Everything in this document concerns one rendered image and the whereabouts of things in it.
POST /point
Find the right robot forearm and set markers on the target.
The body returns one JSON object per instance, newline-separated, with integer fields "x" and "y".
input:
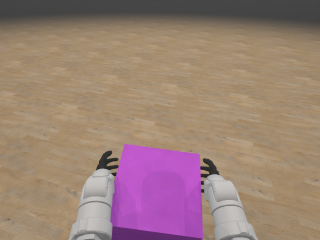
{"x": 226, "y": 209}

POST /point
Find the carton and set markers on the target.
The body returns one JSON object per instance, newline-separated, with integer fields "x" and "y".
{"x": 157, "y": 195}

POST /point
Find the robot left hand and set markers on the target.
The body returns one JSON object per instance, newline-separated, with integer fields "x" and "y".
{"x": 104, "y": 161}

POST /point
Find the robot right hand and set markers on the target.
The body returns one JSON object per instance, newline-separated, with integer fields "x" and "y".
{"x": 211, "y": 169}

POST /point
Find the left robot forearm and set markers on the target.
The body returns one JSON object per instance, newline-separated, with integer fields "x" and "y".
{"x": 93, "y": 220}

